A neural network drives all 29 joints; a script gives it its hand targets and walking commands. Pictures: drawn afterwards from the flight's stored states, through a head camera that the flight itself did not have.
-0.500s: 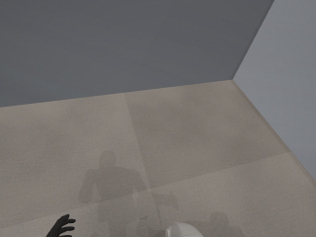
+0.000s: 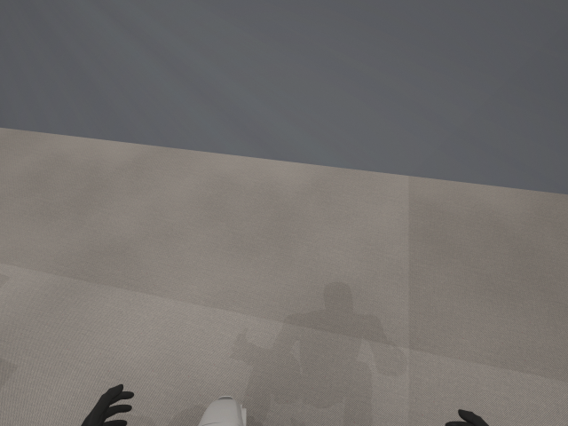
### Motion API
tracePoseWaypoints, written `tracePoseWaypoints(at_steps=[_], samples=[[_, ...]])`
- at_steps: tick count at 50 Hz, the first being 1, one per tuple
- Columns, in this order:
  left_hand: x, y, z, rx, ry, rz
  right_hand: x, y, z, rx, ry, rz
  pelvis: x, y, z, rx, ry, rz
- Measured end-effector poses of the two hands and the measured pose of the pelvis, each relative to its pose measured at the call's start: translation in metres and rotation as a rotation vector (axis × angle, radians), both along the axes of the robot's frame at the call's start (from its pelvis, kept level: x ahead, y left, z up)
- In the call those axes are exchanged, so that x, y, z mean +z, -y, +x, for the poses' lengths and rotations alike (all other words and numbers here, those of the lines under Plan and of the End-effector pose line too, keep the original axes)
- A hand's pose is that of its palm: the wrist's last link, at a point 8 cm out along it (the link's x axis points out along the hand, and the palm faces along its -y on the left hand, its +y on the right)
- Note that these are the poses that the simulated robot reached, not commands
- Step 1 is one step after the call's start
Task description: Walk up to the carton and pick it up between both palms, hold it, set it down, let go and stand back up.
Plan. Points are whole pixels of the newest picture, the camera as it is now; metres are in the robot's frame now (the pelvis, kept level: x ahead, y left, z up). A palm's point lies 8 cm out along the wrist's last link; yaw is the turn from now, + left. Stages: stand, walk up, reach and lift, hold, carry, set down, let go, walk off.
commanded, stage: walk up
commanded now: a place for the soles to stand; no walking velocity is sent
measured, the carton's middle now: out of the picture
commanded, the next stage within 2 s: none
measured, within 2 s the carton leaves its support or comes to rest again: neither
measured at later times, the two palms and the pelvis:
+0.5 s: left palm out of the picture -0.01 +0.44 -0.10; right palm (348, 404) +0.18 -0.08 -0.11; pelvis +0.00 +0.16 +0.00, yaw +22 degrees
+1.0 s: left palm out of the picture -0.18 +0.57 -0.13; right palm (143, 350) +0.27 +0.26 -0.12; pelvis +0.01 +0.34 -0.02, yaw +45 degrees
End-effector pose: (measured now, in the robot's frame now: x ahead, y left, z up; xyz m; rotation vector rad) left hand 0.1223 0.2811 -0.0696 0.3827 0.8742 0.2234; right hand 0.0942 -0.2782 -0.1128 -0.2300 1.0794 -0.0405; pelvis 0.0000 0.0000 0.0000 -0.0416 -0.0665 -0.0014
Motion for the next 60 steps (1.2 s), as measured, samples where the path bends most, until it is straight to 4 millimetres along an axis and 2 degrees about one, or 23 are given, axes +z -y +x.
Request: tracePoseWaypoints(at_steps=[3, 6, 8, 10, 13, 16, 19, 22, 28, 32, 36, 39, 42, 45, 48, 50, 52, 56, 60], samples=[[-0.017, -0.028, -0.025, 0.037, -0.037, -0.027, 0.000, -0.029, 0.008, 0.039, -0.017, -0.012, -0.005, -0.024, -0.002, 0.060, -0.006, -0.011], [-0.040, -0.065, -0.045, 0.089, -0.066, -0.055, 0.003, -0.059, 0.020, 0.073, -0.013, -0.051, -0.014, -0.052, -0.001, 0.116, -0.017, -0.018], [-0.056, -0.087, -0.060, 0.115, -0.105, -0.074, 0.011, -0.080, 0.025, 0.081, 0.004, -0.076, -0.016, -0.067, -0.002, 0.132, -0.005, 0.027], [-0.065, -0.101, -0.073, 0.141, -0.146, -0.106, 0.021, -0.096, 0.027, 0.091, 0.021, -0.099, -0.013, -0.078, -0.003, 0.158, -0.012, 0.026], [-0.063, -0.110, -0.083, 0.195, -0.150, -0.162, 0.034, -0.109, 0.022, 0.107, -0.028, -0.149, -0.002, -0.094, -0.003, 0.238, -0.037, 0.007], [-0.054, -0.117, -0.092, 0.233, -0.129, -0.189, 0.038, -0.119, 0.023, 0.146, -0.079, -0.195, 0.005, -0.112, -0.004, 0.280, -0.048, 0.009], [-0.049, -0.129, -0.107, 0.267, -0.139, -0.178, 0.033, -0.135, 0.038, 0.187, -0.069, -0.191, 0.003, -0.129, -0.004, 0.318, -0.054, 0.023], [-0.044, -0.145, -0.120, 0.318, -0.145, -0.147, 0.021, -0.162, 0.058, 0.241, -0.041, -0.149, -0.001, -0.144, -0.001, 0.359, -0.059, 0.037], [-0.021, -0.173, -0.148, 0.445, -0.107, -0.061, -0.004, -0.238, 0.107, 0.374, 0.024, -0.015, -0.005, -0.171, 0.008, 0.424, -0.061, 0.016], [-0.003, -0.195, -0.182, 0.589, -0.069, -0.002, -0.002, -0.293, 0.131, 0.534, 0.017, 0.018, 0.002, -0.185, 0.012, 0.539, -0.055, 0.014], [0.001, -0.203, -0.215, 0.690, -0.085, 0.006, 0.005, -0.334, 0.157, 0.637, 0.030, 0.022, 0.007, -0.206, 0.012, 0.602, -0.047, 0.024], [-0.003, -0.207, -0.237, 0.743, -0.122, -0.025, 0.005, -0.367, 0.169, 0.681, 0.030, 0.039, 0.008, -0.227, 0.010, 0.656, -0.035, 0.022], [-0.012, -0.217, -0.258, 0.794, -0.144, -0.069, 0.000, -0.410, 0.173, 0.738, 0.020, 0.055, 0.004, -0.253, 0.007, 0.708, -0.024, 0.013], [-0.027, -0.236, -0.280, 0.845, -0.164, -0.111, -0.005, -0.463, 0.175, 0.785, 0.029, 0.065, -0.004, -0.286, 0.006, 0.739, -0.022, -0.001], [-0.050, -0.264, -0.300, 0.877, -0.201, -0.149, -0.007, -0.514, 0.177, 0.797, 0.071, 0.064, -0.017, -0.324, 0.006, 0.767, -0.029, 0.013], [-0.061, -0.284, -0.304, 0.876, -0.218, -0.178, -0.004, -0.538, 0.174, 0.791, 0.102, 0.062, -0.020, -0.343, 0.005, 0.783, -0.031, 0.035], [-0.063, -0.304, -0.295, 0.870, -0.194, -0.199, 0.001, -0.549, 0.171, 0.767, 0.103, 0.041, -0.018, -0.359, 0.006, 0.809, -0.029, 0.022], [-0.048, -0.347, -0.260, 0.851, -0.077, -0.199, 0.010, -0.545, 0.163, 0.714, 0.052, -0.047, -0.005, -0.388, 0.012, 0.851, -0.028, 0.035], [-0.031, -0.385, -0.229, 0.837, 0.011, -0.164, 0.007, -0.544, 0.164, 0.701, 0.005, -0.098, -0.001, -0.417, 0.018, 0.889, -0.028, 0.052]])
